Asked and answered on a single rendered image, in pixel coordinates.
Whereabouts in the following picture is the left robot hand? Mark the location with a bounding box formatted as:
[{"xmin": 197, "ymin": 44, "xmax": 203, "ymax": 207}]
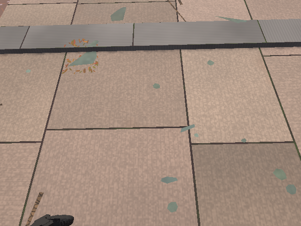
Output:
[{"xmin": 30, "ymin": 214, "xmax": 74, "ymax": 226}]

